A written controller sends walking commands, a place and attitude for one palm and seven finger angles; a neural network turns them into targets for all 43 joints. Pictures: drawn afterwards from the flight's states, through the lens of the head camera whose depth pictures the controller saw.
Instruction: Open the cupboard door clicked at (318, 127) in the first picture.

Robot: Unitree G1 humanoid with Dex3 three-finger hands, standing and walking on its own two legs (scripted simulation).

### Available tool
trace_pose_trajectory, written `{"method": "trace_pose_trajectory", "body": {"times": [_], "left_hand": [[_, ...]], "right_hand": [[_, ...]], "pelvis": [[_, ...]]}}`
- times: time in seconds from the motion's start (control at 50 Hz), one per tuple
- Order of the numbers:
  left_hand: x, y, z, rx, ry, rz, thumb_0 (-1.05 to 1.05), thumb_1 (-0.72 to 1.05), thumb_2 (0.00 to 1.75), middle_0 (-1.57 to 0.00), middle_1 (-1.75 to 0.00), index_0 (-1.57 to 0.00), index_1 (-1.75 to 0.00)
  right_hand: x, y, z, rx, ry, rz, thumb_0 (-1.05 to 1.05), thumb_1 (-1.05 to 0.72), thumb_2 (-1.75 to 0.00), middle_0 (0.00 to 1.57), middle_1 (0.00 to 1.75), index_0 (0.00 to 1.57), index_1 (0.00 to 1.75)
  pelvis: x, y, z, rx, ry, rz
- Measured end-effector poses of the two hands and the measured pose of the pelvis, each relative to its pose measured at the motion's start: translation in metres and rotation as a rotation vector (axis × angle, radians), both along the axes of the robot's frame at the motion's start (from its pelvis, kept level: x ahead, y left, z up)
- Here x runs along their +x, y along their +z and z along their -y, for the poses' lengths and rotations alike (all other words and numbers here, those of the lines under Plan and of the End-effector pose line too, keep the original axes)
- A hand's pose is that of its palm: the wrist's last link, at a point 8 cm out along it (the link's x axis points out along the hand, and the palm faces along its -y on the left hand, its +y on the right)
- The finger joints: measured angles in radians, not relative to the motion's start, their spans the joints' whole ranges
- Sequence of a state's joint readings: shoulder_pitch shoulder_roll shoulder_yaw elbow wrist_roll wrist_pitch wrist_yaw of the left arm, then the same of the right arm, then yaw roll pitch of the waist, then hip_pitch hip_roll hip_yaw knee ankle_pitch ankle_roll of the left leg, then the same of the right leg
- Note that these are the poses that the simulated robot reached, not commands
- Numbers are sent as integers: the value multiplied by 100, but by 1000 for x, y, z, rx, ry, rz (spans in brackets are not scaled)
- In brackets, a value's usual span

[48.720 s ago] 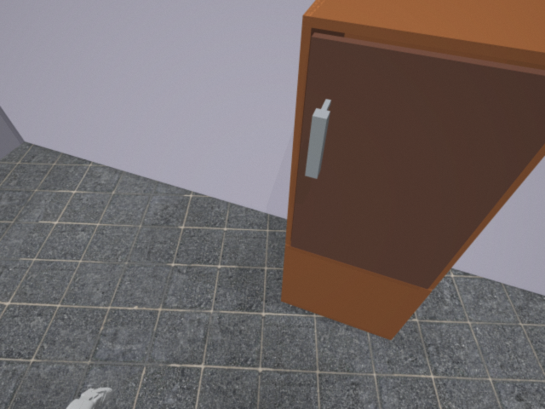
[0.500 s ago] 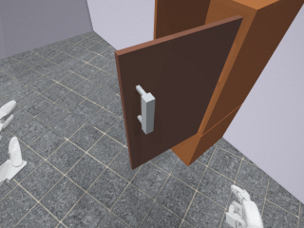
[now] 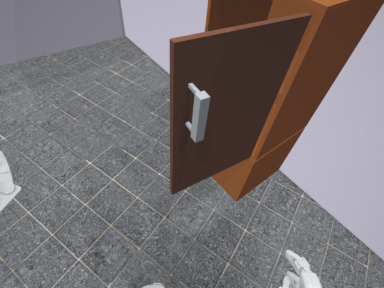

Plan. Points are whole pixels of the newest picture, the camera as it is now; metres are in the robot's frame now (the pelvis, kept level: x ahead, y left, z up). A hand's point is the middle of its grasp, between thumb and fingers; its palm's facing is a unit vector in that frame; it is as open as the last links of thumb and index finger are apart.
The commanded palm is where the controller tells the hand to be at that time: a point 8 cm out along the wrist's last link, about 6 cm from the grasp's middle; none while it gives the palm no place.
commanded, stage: step back with the hand held close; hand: left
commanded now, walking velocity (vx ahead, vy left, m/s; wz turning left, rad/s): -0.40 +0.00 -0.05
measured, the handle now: (194, 113) +0.48 +0.02 +0.10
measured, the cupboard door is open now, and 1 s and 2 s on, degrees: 83 83 83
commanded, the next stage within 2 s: stop stepping back and stand still in 0.14 s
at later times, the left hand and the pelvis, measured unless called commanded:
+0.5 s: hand (24, 253) +0.14 +0.22 +0.17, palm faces +0.31 -0.79 -0.53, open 7.4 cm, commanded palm +0.07 +0.26 +0.19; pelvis -0.09 -0.03 +0.01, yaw -4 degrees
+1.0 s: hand out of the picture +0.09 +0.24 +0.17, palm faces +0.33 -0.80 -0.50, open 7.4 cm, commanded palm +0.03 +0.29 +0.19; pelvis -0.13 -0.01 +0.01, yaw -3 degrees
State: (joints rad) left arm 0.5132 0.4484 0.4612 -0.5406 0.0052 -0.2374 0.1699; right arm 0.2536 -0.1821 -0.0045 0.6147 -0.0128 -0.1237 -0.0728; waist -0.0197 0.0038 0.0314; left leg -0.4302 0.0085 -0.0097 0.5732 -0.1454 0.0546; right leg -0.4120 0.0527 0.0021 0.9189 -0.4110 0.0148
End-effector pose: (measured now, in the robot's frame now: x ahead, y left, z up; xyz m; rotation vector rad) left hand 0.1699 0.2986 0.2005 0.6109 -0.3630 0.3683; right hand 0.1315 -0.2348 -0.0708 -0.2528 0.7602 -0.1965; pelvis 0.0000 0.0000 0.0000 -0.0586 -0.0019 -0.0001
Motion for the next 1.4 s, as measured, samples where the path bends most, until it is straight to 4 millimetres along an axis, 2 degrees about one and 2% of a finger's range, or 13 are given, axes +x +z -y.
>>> {"method": "trace_pose_trajectory", "body": {"times": [0.1, 0.2, 0.28, 0.36, 0.46, 0.54, 0.62, 0.72, 0.78, 0.88, 1.04, 1.22, 1.4], "left_hand": [[-18, 1, 6, -35, 31, -27, 2, 89, 90, -21, -31, -21, -31], [-24, -20, 36, -74, -38, -110, 2, 89, 90, -20, -31, -21, -31], [-31, -17, 51, -49, -120, -142, 2, 89, 90, -21, -31, -22, -31], [-41, -9, 47, -16, -136, -127, 2, 89, 90, -21, -31, -22, -31], [-58, -8, 40, -22, -91, -143, 2, 89, 90, -21, -31, -22, -31], [-82, -12, 40, -32, -43, -173, 2, 89, 90, -21, -31, -22, -31], [-108, -14, 43, -72, -17, -169, 2, 89, 90, -21, -31, -22, -31], [-115, -19, 36, -121, 20, -103, 2, 89, 90, -21, -31, -22, -31], [-110, -22, 28, -135, 32, -79, 2, 89, 90, -21, -31, -22, -31], [-110, -19, 22, -86, 3, -126, 2, 89, 90, -21, -31, -21, -31], [-129, -9, 18, -42, -44, -125, 2, 89, 90, -21, -31, -22, -31], [-149, -25, -4, -120, 57, -152, 2, 89, 90, -21, -31, -22, -31], [-140, -21, 4, -110, 15, -136, 2, 89, 90, -21, -31, -21, -31]], "right_hand": [[-7, 2, -3, 43, 31, 14, 2, -90, -90, 20, 30, 20, 30], [-11, -9, 9, 62, 67, 29, 1, -90, -90, 21, 30, 20, 30], [-27, -1, 21, 45, 25, 4, 2, -90, -90, 21, 30, 20, 30], [-37, 14, 35, -11, -14, 50, 2, -90, -90, 21, 30, 20, 30], [-59, 23, 44, -19, -32, 115, 2, -90, -90, 20, 30, 20, 30], [-83, 16, 48, -4, -25, 105, 1, -90, -90, 20, 30, 20, 30], [-110, 6, 51, 7, -40, 23, 1, -90, -90, 20, 30, 20, 30], [-133, -2, 49, -19, -36, -51, 2, -90, -90, 20, 30, 20, 30], [-136, -8, 44, -28, -35, -56, 2, -90, -90, 20, 30, 20, 30], [-130, 0, 26, 18, -40, 13, 2, -90, -90, 20, 30, 20, 30], [-119, 10, 2, 56, 9, 92, 2, -90, -90, 20, 30, 20, 30], [-124, 11, -5, 30, 43, 71, 1, -90, -90, 20, 30, 20, 30], [-133, 11, -5, 20, 33, 54, 2, -90, -90, 20, 30, 20, 30]], "pelvis": [[-14, 6, 10, 18, -37, -56], [-48, -1, 21, 38, -76, -80], [-59, 5, 27, 55, -80, -68], [-61, 3, 25, 51, -82, -66], [-78, 6, 25, 75, -79, -33], [-95, 6, 29, 62, -55, -3], [-102, 9, 32, 59, -65, -6], [-105, 9, 29, 59, -37, -11], [-110, 5, 22, 49, -16, -6], [-116, 8, 15, 61, -43, 9], [-130, 10, 6, 54, -46, 15], [-141, 12, -3, 44, -38, 13], [-142, 13, -5, 48, -31, 12]]}}
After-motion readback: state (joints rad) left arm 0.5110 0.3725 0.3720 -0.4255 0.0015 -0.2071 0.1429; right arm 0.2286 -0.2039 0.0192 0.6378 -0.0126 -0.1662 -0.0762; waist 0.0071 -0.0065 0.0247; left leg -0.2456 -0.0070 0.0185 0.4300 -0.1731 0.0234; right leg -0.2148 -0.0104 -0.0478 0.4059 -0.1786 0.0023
